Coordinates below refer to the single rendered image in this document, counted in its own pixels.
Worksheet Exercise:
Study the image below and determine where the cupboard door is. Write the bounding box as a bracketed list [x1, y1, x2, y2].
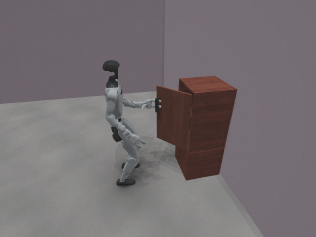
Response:
[156, 85, 192, 150]

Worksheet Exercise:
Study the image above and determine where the right robot thigh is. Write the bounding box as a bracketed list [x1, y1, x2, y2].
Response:
[112, 128, 138, 161]

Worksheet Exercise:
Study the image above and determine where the right robot hand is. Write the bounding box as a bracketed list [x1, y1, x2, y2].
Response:
[128, 134, 146, 149]

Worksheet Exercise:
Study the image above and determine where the robot thigh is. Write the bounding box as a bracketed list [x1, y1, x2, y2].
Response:
[112, 128, 138, 161]
[121, 117, 139, 145]

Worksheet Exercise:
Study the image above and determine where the left robot hand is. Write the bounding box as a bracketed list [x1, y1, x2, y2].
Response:
[142, 99, 162, 110]

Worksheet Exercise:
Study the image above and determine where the handle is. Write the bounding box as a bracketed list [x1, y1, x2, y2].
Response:
[155, 97, 161, 113]

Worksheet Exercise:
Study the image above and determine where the robot right upper arm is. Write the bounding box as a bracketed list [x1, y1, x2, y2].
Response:
[105, 88, 118, 120]

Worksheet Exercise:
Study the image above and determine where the left robot thigh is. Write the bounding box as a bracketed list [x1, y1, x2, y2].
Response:
[121, 117, 139, 145]

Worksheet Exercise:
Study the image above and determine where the robot left forearm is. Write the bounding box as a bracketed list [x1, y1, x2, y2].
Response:
[123, 98, 143, 108]

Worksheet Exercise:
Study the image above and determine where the robot right forearm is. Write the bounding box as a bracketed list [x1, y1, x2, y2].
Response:
[107, 116, 132, 138]

